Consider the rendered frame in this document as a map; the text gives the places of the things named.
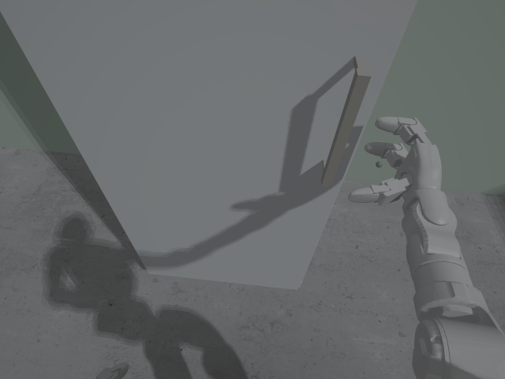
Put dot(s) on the robot right forearm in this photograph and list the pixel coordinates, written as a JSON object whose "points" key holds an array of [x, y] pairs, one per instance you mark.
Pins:
{"points": [[439, 273]]}

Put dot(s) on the handle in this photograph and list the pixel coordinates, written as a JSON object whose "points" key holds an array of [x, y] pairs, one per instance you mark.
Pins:
{"points": [[352, 105]]}

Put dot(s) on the left robot hand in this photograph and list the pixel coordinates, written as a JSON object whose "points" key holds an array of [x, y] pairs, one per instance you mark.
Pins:
{"points": [[116, 372]]}

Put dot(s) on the fridge door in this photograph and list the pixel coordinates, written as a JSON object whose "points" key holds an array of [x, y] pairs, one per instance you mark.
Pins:
{"points": [[206, 122]]}

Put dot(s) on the right robot hand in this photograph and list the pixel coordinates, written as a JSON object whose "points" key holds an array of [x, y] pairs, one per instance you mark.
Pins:
{"points": [[422, 164]]}

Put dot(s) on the right robot upper arm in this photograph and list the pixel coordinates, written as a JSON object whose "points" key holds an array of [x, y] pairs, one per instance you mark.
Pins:
{"points": [[448, 349]]}

